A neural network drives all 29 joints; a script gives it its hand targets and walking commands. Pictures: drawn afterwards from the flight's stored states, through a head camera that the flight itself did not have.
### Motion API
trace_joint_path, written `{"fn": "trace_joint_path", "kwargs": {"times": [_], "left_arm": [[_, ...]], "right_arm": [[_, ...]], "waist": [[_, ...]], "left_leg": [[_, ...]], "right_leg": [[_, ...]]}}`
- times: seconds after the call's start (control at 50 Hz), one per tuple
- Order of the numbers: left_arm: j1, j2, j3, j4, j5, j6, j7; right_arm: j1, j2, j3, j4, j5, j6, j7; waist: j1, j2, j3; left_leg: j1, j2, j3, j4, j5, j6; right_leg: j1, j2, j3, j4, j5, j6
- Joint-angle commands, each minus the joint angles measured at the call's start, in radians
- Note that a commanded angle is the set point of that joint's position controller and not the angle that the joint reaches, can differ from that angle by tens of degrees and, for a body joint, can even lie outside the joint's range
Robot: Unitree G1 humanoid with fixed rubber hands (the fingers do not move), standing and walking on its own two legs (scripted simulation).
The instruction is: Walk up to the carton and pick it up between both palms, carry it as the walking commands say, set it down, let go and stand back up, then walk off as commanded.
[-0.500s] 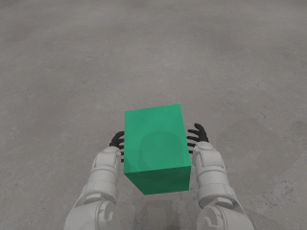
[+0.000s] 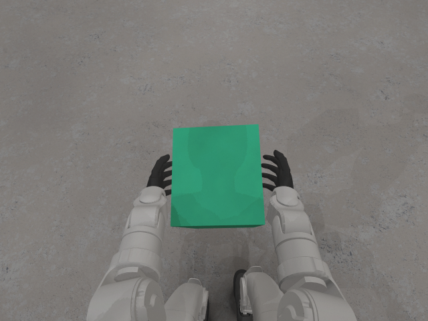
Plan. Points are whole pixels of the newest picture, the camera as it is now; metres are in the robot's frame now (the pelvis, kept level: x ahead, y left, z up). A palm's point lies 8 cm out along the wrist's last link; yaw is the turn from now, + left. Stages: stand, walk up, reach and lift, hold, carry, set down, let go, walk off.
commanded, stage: set down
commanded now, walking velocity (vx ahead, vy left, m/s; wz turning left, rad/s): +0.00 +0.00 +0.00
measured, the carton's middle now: (220, 186) +0.39 +0.02 -0.12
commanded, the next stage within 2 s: none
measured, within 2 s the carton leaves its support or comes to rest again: neither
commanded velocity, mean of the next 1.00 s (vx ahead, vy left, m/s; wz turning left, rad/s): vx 0.00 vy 0.00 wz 0.00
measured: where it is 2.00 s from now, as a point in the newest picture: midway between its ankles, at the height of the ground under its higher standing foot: (220, 320)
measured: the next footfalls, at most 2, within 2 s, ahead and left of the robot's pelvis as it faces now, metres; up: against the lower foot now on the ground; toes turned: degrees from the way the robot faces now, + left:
none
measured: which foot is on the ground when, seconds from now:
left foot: down 0.00-1.00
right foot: down 0.00-1.00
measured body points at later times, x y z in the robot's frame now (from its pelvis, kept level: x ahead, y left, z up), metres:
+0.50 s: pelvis +0.02 +0.03 -0.05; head +0.20 +0.01 +0.36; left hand +0.40 +0.14 -0.15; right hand +0.40 -0.12 -0.14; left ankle +0.02 +0.12 -0.69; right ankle +0.12 -0.07 -0.69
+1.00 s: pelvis -0.02 +0.00 -0.14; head +0.22 -0.04 +0.24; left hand +0.43 +0.13 -0.23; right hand +0.43 -0.13 -0.23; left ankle +0.02 +0.12 -0.69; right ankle +0.12 -0.07 -0.69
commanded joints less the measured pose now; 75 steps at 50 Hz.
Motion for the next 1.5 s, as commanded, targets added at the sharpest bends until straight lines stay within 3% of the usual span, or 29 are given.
{"fn": "trace_joint_path", "kwargs": {"times": [0.0,0.02,0.04,0.1,0.12,0.26,0.28,0.32,0.4,0.42,0.52,0.54,0.72,0.74,0.76,0.8,0.82,0.84,0.98,1.0,1.02,1.04,1.12,1.22,1.24,1.3,1.32,1.36,1.48], "left_arm": [[-0.689,-0.972,-0.553,-0.194,-0.197,-0.153,-0.181],[-0.753,-1.009,-0.59,-0.238,-0.215,-0.161,-0.171],[-0.733,-0.96,-0.586,-0.252,-0.207,-0.172,-0.147],[-0.646,-1.014,-0.616,-0.172,-0.214,-0.181,-0.107],[-0.582,-1.015,-0.604,-0.144,-0.197,-0.181,-0.096],[-0.593,-0.974,-0.657,-0.229,-0.255,-0.235,-0.045],[-0.561,-0.935,-0.636,-0.219,-0.221,-0.228,-0.03],[-0.566,-0.948,-0.631,-0.183,-0.232,-0.236,-0.027],[-0.626,-0.916,-0.606,-0.243,-0.22,-0.245,-0.018],[-0.566,-0.93,-0.615,-0.192,-0.208,-0.229,-0.021],[-0.664,-0.899,-0.636,-0.204,-0.263,-0.232,-0.016],[-0.693,-0.864,-0.642,-0.244,-0.269,-0.237,-0.018],[-0.874,-0.76,-0.593,-0.229,-0.281,-0.236,-0.065],[-0.891,-0.749,-0.581,-0.244,-0.272,-0.227,-0.069],[-0.902,-0.742,-0.562,-0.238,-0.282,-0.218,-0.076],[-0.886,-0.746,-0.532,-0.153,-0.256,-0.2,-0.092],[-0.912,-0.758,-0.514,-0.123,-0.257,-0.187,-0.106],[-0.961,-0.749,-0.508,-0.158,-0.259,-0.186,-0.106],[-1.047,-0.707,-0.41,-0.109,-0.252,-0.151,-0.148],[-1.095,-0.715,-0.433,-0.103,-0.274,-0.144,-0.16],[-1.108,-0.682,-0.451,-0.191,-0.264,-0.155,-0.162],[-1.064,-0.697,-0.418,-0.107,-0.242,-0.129,-0.176],[-1.188,-0.706,-0.446,-0.186,-0.289,-0.127,-0.189],[-1.177,-0.754,-0.422,-0.105,-0.309,-0.093,-0.189],[-1.217,-0.731,-0.414,-0.068,-0.287,-0.079,-0.182],[-1.351,-0.778,-0.469,-0.211,-0.333,-0.104,-0.158],[-1.271,-0.725,-0.412,-0.094,-0.3,-0.089,-0.153],[-1.224,-0.807,-0.451,-0.089,-0.294,-0.09,-0.14],[-1.407,-0.81,-0.581,-0.247,-0.397,-0.085,-0.091]], "right_arm": [[-0.439,0.86,0.502,0.078,0.087,-0.047,0.254],[-0.488,0.799,0.478,0.046,0.073,-0.06,0.247],[-0.51,0.856,0.507,0.055,0.099,-0.073,0.254],[-0.446,0.777,0.48,0.061,0.065,-0.093,0.269],[-0.469,0.783,0.519,0.031,0.094,-0.096,0.274],[-0.451,0.803,0.62,-0.017,0.15,-0.121,0.267],[-0.449,0.797,0.618,0.004,0.169,-0.122,0.272],[-0.451,0.77,0.583,0.031,0.155,-0.126,0.266],[-0.543,0.778,0.617,-0.023,0.168,-0.129,0.259],[-0.413,0.761,0.559,0.062,0.13,-0.119,0.246],[-0.511,0.726,0.588,0.019,0.156,-0.132,0.218],[-0.573,0.734,0.61,-0.031,0.169,-0.137,0.206],[-0.631,0.814,0.573,0.059,0.179,-0.101,0.154],[-0.716,0.789,0.626,-0.013,0.196,-0.101,0.153],[-0.644,0.797,0.55,0.085,0.144,-0.081,0.141],[-0.766,0.816,0.592,0.007,0.181,-0.085,0.131],[-0.727,0.808,0.542,0.083,0.137,-0.062,0.134],[-0.916,0.798,0.613,-0.065,0.196,-0.076,0.131],[-0.952,0.881,0.617,0.035,0.22,-0.015,0.119],[-1.023,0.862,0.607,-0.009,0.221,-0.017,0.111],[-0.918,0.934,0.624,0.07,0.222,-0.01,0.111],[-0.916,0.888,0.567,0.102,0.178,0.0,0.112],[-1.052,0.869,0.611,0.01,0.219,-0.007,0.109],[-1.127,0.784,0.528,0.019,0.178,-0.005,0.109],[-1.133,0.793,0.524,0.113,0.196,0.016,0.126],[-1.138,0.793,0.47,0.084,0.186,0.005,0.144],[-1.088,0.773,0.453,0.198,0.177,0.021,0.157],[-1.106,0.758,0.462,0.139,0.181,-0.003,0.166],[-1.222,0.672,0.505,0.037,0.222,0.002,0.19]], "waist": [[-0.063,0.059,-0.798],[-0.115,0.084,-0.867],[-0.056,0.102,-0.894],[-0.16,0.097,-0.849],[-0.081,0.08,-0.863],[-0.073,-0.012,-1.008],[0.006,0.036,-0.978],[-0.054,0.036,-0.969],[0.011,-0.001,-0.987],[-0.054,0.028,-0.958],[-0.077,-0.001,-1.021],[-0.017,-0.004,-1.114],[-0.043,-0.042,-1.121],[0.025,-0.052,-1.155],[-0.055,-0.083,-1.059],[0.015,-0.049,-1.064],[-0.042,-0.061,-1.003],[0.047,-0.086,-1.161],[0.089,-0.18,-1.104],[0.038,-0.159,-1.157],[0.105,-0.154,-1.194],[0.04,-0.125,-1.052],[0.082,-0.132,-1.241],[-0.004,-0.126,-1.184],[0.073,-0.088,-1.161],[-0.019,-0.069,-1.258],[0.049,-0.096,-1.124],[0.047,-0.023,-1.215],[-0.048,0.026,-1.502]], "left_leg": [[-0.103,-0.011,-0.127,-0.126,0.267,0.013],[-0.096,-0.007,-0.147,-0.103,0.26,0.003],[-0.082,-0.027,-0.134,-0.085,0.322,0.0],[-0.05,-0.011,-0.194,-0.064,0.357,-0.038],[-0.073,-0.026,-0.15,-0.049,0.386,-0.036],[-0.12,-0.029,-0.167,0.038,0.522,-0.044],[-0.102,-0.046,-0.144,0.033,0.508,-0.045],[-0.18,-0.043,-0.153,0.057,0.448,-0.053],[-0.252,-0.065,-0.12,0.123,0.413,-0.039],[-0.223,-0.059,-0.122,0.114,0.43,-0.052],[-0.282,-0.06,-0.134,0.177,0.418,-0.048],[-0.33,-0.075,-0.1,0.19,0.388,-0.045],[-0.596,-0.091,-0.035,0.294,0.193,-0.012],[-0.643,-0.108,-0.015,0.325,0.148,-0.011],[-0.644,-0.104,-0.034,0.318,0.101,-0.01],[-0.733,-0.106,-0.004,0.362,0.049,0.003],[-0.772,-0.108,-0.008,0.375,-0.004,0.0],[-0.741,-0.111,-0.008,0.403,0.034,0.008],[-0.932,-0.112,0.023,0.493,-0.045,0.029],[-0.944,-0.115,0.015,0.512,-0.054,0.03],[-0.974,-0.113,0.04,0.531,-0.055,0.027],[-1.014,-0.104,0.021,0.54,-0.056,0.021],[-0.998,-0.1,0.034,0.594,0.009,0.011],[-0.993,-0.106,0.008,0.611,-0.01,0.004],[-1.029,-0.11,0.035,0.611,-0.054,0.001],[-0.844,-0.102,0.003,0.605,0.068,-0.008],[-0.915,-0.103,0.01,0.603,0.01,-0.01],[-0.859,-0.11,0.013,0.615,0.098,-0.023],[-0.743,-0.117,0.001,0.683,0.178,-0.05]], "right_leg": [[0.576,0.008,0.153,0.049,0.248,0.015],[0.579,0.023,0.137,0.088,0.249,0.015],[0.525,0.029,0.142,0.105,0.258,0.008],[0.35,0.046,0.097,0.143,0.221,0.011],[0.361,0.051,0.104,0.14,0.226,0.009],[0.299,0.061,0.1,0.235,0.333,0.036],[0.253,0.068,0.105,0.235,0.3,0.027],[0.189,0.065,0.099,0.252,0.261,0.032],[0.127,0.08,0.103,0.309,0.257,0.044],[0.109,0.068,0.089,0.301,0.268,0.046],[0.114,0.072,0.098,0.362,0.282,0.051],[0.189,0.076,0.104,0.37,0.316,0.045],[0.241,0.061,0.14,0.441,0.294,0.077],[0.278,0.065,0.157,0.462,0.261,0.075],[0.218,0.068,0.128,0.453,0.185,0.086],[0.236,0.065,0.175,0.46,0.119,0.082],[0.192,0.065,0.157,0.467,0.058,0.088],[0.221,0.065,0.165,0.506,0.076,0.088],[0.327,0.054,0.243,0.544,0.033,0.097],[0.342,0.057,0.236,0.563,0.034,0.091],[0.387,0.057,0.261,0.567,0.059,0.089],[0.29,0.051,0.262,0.568,0.039,0.094],[0.331,0.054,0.26,0.627,0.099,0.085],[0.19,0.073,0.175,0.679,0.059,0.079],[0.157,0.064,0.19,0.674,-0.012,0.079],[0.061,0.089,0.097,0.724,0.114,0.066],[-0.012,0.083,0.088,0.735,0.071,0.076],[-0.024,0.086,0.082,0.77,0.154,0.063],[-0.026,0.087,0.054,0.839,0.207,0.046]]}}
